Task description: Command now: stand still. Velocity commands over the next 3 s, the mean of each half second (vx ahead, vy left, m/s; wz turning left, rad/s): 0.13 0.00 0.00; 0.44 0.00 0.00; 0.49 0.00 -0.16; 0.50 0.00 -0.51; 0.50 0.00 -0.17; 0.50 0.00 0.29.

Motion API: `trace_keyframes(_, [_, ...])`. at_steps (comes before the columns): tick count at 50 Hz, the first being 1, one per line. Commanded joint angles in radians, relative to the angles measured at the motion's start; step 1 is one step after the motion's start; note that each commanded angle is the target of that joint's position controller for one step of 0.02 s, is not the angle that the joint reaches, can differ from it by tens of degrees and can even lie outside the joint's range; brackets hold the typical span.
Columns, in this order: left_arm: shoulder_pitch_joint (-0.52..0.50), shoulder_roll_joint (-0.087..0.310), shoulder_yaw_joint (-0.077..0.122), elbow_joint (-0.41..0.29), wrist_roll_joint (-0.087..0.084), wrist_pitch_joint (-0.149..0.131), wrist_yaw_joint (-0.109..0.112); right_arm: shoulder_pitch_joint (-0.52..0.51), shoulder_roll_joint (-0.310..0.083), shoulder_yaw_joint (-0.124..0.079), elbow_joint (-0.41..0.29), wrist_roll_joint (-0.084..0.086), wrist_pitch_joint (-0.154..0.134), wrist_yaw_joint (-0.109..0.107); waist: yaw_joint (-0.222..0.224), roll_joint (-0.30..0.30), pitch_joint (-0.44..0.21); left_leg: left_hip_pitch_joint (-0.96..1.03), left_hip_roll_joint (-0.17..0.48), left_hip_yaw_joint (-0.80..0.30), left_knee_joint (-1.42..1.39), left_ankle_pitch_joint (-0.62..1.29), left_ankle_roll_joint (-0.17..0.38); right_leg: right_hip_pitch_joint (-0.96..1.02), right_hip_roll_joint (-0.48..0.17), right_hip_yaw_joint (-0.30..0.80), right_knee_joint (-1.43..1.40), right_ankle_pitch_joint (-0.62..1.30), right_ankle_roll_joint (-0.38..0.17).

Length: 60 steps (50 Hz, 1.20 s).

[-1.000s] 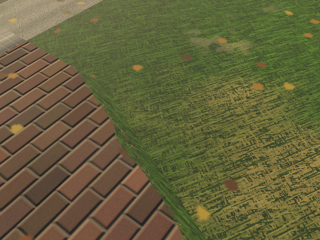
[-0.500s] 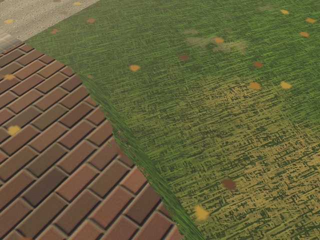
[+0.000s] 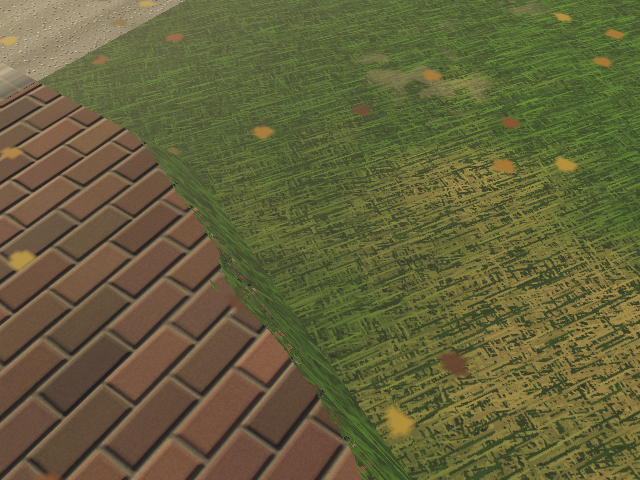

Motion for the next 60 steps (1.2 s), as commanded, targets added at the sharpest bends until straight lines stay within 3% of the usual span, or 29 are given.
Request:
trace_keyframes(1, [0.037,0.096,0.013,-0.02,0.0,-0.005,0.003,0.081,-0.091,-0.014,-0.009,0.001,-0.004,-0.003,-0.001,0.009,0.023,-0.135,0.03,-0.022,-0.11,0.135,0.01,0.091,-0.006,-0.001,-0.048,0.127,-0.03])
trace_keyframes(10, [0.054,0.089,0.011,-0.02,-0.001,-0.006,0.004,0.099,-0.082,-0.013,-0.003,0.001,-0.005,-0.004,-0.002,0.009,0.027,-0.137,0.03,-0.018,-0.108,0.135,0.009,0.088,-0.004,-0.001,-0.045,0.129,-0.032])
trace_keyframes(11, [0.071,0.076,0.008,-0.011,0.0,-0.005,0.004,0.119,-0.073,-0.011,0.007,0.002,-0.003,-0.005,-0.002,0.015,0.004,-0.129,0.023,-0.012,-0.118,0.035,0.013,0.098,0.01,-0.017,-0.041,0.037,-0.032])
trace_keyframes(13, [0.072,0.081,0.012,-0.011,-0.009,-0.006,0.006,0.116,-0.115,-0.026,-0.002,0.013,0.002,-0.012,-0.009,0.059,0.049,-0.167,0.036,-0.054,-0.144,-0.299,0.058,0.024,0.065,-0.075,0.035,-0.264,-0.041])
trace_keyframes(14, [0.052,0.082,0.013,-0.024,-0.008,-0.013,0.004,0.119,-0.136,-0.033,-0.012,0.018,0.001,-0.015,-0.02,0.085,0.094,-0.187,0.079,-0.119,-0.181,-0.44,0.092,-0.051,0.074,-0.084,0.082,-0.344,-0.048])
trace_keyframes(16, [-0.004,0.049,0.006,-0.061,-0.011,-0.048,-0.012,0.151,-0.2,-0.057,-0.02,0.03,-0.016,-0.013,-0.046,0.187,0.155,-0.157,0.252,-0.346,-0.293,-0.552,0.187,-0.188,0.055,-0.104,0.266,-0.241,-0.055])
trace_keyframes(18, [-0.03,0.052,0.006,-0.086,-0.023,-0.083,-0.033,0.125,-0.194,-0.063,-0.037,0.027,-0.035,-0.009,-0.039,0.181,0.201,-0.135,0.338,-0.439,-0.318,-0.451,0.236,-0.277,-0.015,-0.052,0.345,-0.249,-0.085])
trace_keyframes(20, [0.013,0.055,0.01,-0.086,-0.035,-0.109,-0.047,0.074,-0.175,-0.061,-0.058,0.036,-0.041,0.0,0.006,0.154,0.185,-0.119,0.291,-0.336,-0.26,-0.31,0.189,-0.189,-0.023,-0.065,0.169,-0.254,-0.111])
trace_keyframes(22, [0.194,0.073,0.032,-0.007,-0.028,-0.114,-0.05,0.034,-0.173,-0.059,-0.079,0.04,-0.038,0.006,0.073,0.097,0.103,-0.25,0.171,-0.178,-0.114,-0.135,0.131,0.162,0.055,-0.12,0.009,-0.068,-0.09])
trace_keyframes(23, [0.329,0.124,0.053,0.021,-0.023,-0.113,-0.049,-0.002,-0.147,-0.049,-0.099,0.032,-0.047,0.01,0.129,-0.034,0.045,-0.344,0.086,-0.066,0.149,0.03,0.084,0.316,-0.053,0.063,-0.078,-0.105,-0.121])
trace_keyframes(24, [0.471,0.256,0.082,0.029,-0.028,-0.118,-0.053,0.003,-0.072,-0.031,-0.136,0.026,-0.066,0.007,0.154,-0.312,-0.039,-0.546,-0.038,0.059,0.497,-0.099,0.02,0.475,-0.292,0.507,-0.256,-0.214,-0.257])
trace_keyframes(25, [0.442,0.203,0.058,0.025,-0.005,-0.132,-0.058,-0.008,-0.08,-0.033,-0.148,0.042,-0.083,0.009,0.117,-0.245,-0.031,-0.632,-0.02,-0.062,0.724,-0.219,0.032,0.425,-0.389,0.734,-0.334,-0.318,-0.326])
trace_keyframes(26, [0.331,0.15,0.04,-0.01,-0.006,-0.142,-0.058,-0.027,-0.1,-0.038,-0.156,0.058,-0.094,0.018,0.07,-0.135,0.062,-0.705,0.045,-0.094,0.819,-0.146,0.061,0.364,-0.38,0.631,-0.322,-0.314,-0.304])
trace_keyframes(27, [0.257,0.117,0.028,-0.039,-0.006,-0.146,-0.063,-0.036,-0.108,-0.04,-0.151,0.054,-0.102,0.026,0.047,-0.082,0.08,-0.704,0.089,-0.084,0.814,-0.042,0.08,0.322,-0.321,0.485,-0.325,-0.264,-0.265])
trace_keyframes(30, [0.242,0.066,0.005,-0.055,0.001,-0.129,-0.067,-0.069,-0.146,-0.069,-0.15,0.032,-0.102,0.037,0.025,-0.076,0.073,-0.628,0.141,-0.026,0.664,0.118,0.073,0.282,-0.199,0.197,-0.341,0.07,-0.189])
trace_keyframes(32, [0.296,0.086,0.004,-0.046,0.004,-0.119,-0.054,-0.101,-0.104,-0.064,-0.16,0.028,-0.088,0.046,0.027,-0.07,0.064,-0.633,0.14,0.011,0.605,0.151,0.044,0.284,-0.184,0.13,-0.342,0.212,-0.198])
trace_keyframes(36, [0.294,0.137,0.009,-0.073,0.009,-0.107,-0.031,-0.312,-0.067,-0.042,-0.245,0.025,-0.084,0.05,0.055,-0.057,0.106,-0.608,0.117,0.045,0.313,0.277,0.004,0.207,-0.172,0.063,-0.387,0.241,-0.209])
trace_keyframes(42, [0.339,0.159,0.027,-0.066,-0.014,-0.103,-0.025,-0.449,-0.105,-0.038,-0.308,0.035,-0.092,0.077,0.049,-0.073,0.132,-0.519,0.078,0.051,0.097,0.337,0.048,0.294,-0.225,0.017,-0.372,0.309,-0.196])
trace_keyframes(44, [0.313,0.18,0.037,-0.076,-0.009,-0.095,-0.025,-0.389,-0.145,-0.056,-0.302,0.033,-0.098,0.082,-0.005,-0.096,0.063,-0.405,0.04,0.068,0.082,0.286,0.081,0.358,-0.238,-0.004,-0.263,0.581,-0.174])
trace_keyframes(46, [0.282,0.182,0.038,-0.091,0.003,-0.077,-0.027,-0.122,-0.218,-0.098,-0.225,0.037,-0.094,0.073,-0.144,-0.118,-0.112,-0.058,-0.023,0.106,0.091,0.253,0.128,0.312,-0.188,-0.052,0.061,0.853,-0.134])
trace_keyframes(47, [0.275,0.155,0.024,-0.118,0.015,-0.076,-0.031,0.06,-0.282,-0.119,-0.184,0.028,-0.088,0.062,-0.207,-0.045,-0.238,0.255,0.136,-0.083,0.107,0.195,0.187,0.079,-0.14,-0.072,0.367,0.601,-0.104])
trace_keyframes(48, [0.422,-0.018,-0.021,-0.125,0.005,-0.099,-0.048,0.154,-0.358,-0.132,-0.154,0.009,-0.086,0.067,-0.119,0.255,-0.434,0.581,0.405,-0.631,-0.046,-0.091,0.37,-0.283,0.071,-0.036,0.766,-0.154,-0.042])
trace_keyframes(49, [0.345,0.064,-0.003,-0.121,-0.024,-0.133,-0.053,0.115,-0.26,-0.104,-0.153,0.014,-0.087,0.069,-0.144,0.206,-0.404,0.539,0.396,-0.782,-0.196,-0.154,0.339,-0.397,0.063,0.109,0.911,-0.33,-0.065])
trace_keyframes(50, [0.235,0.133,0.017,-0.168,-0.051,-0.152,-0.053,0.006,-0.215,-0.089,-0.166,0.018,-0.094,0.068,-0.114,0.178,-0.219,0.389,0.369,-0.616,-0.204,-0.081,0.282,-0.481,0.008,0.086,0.941,-0.271,-0.085])
trace_keyframes(51, [0.169,0.15,0.02,-0.186,-0.05,-0.16,-0.044,-0.094,-0.181,-0.077,-0.19,0.014,-0.1,0.069,-0.079,0.065,-0.147,0.22,0.337,-0.47,-0.22,0.066,0.252,-0.435,-0.051,0.067,0.892,-0.171,-0.094])
trace_keyframes(52, [0.143,0.148,0.031,-0.188,-0.035,-0.155,-0.035,-0.145,-0.155,-0.07,-0.193,0.004,-0.106,0.074,-0.043,0.024,-0.093,0.078,0.3,-0.357,-0.242,0.186,0.234,-0.381,-0.087,0.05,0.828,-0.115,-0.092])
trace_keyframes(54, [0.19,0.109,0.036,-0.18,-0.022,-0.126,-0.03,-0.155,-0.117,-0.059,-0.174,-0.007,-0.112,0.081,0.012,0.057,-0.076,-0.047,0.242,-0.237,-0.289,0.252,0.222,-0.272,-0.126,0.054,0.748,-0.077,-0.094])
trace_keyframes(56, [0.181,0.088,0.037,-0.19,-0.021,-0.105,-0.028,-0.127,-0.143,-0.063,-0.151,-0.001,-0.114,0.073,0.029,0.07,-0.035,-0.115,0.237,-0.191,-0.343,0.238,0.244,-0.278,-0.142,0.037,0.678,-0.066,-0.081])
trace_keyframes(60, [-0.003,0.112,0.047,-0.256,-0.004,-0.101,-0.029,-0.05,-0.188,-0.071,-0.129,0.001,-0.107,0.041,-0.006,0.046,0.025,-0.074,0.23,-0.138,-0.384,0.255,0.238,-0.429,-0.151,0.021,0.447,0.134,-0.042])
